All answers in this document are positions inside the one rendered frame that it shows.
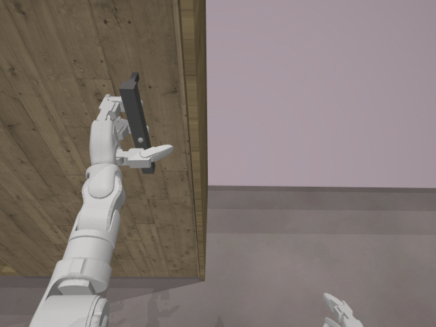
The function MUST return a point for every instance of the left robot upper arm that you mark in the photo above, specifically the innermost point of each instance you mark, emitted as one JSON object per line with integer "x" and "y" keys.
{"x": 73, "y": 311}

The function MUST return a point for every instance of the left robot forearm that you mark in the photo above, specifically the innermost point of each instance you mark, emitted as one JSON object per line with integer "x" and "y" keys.
{"x": 85, "y": 267}

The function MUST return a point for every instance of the robot left hand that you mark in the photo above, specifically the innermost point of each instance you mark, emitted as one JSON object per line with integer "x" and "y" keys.
{"x": 105, "y": 135}

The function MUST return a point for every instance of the handle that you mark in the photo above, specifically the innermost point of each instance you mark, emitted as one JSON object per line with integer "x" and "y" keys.
{"x": 135, "y": 115}

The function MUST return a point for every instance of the robot right hand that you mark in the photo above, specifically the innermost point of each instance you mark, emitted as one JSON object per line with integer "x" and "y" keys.
{"x": 341, "y": 311}

